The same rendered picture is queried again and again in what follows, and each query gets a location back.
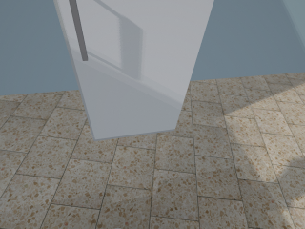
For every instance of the fridge door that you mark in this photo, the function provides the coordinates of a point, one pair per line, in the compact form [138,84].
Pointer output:
[141,55]

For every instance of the handle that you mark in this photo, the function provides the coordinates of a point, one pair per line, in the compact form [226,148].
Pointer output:
[78,29]

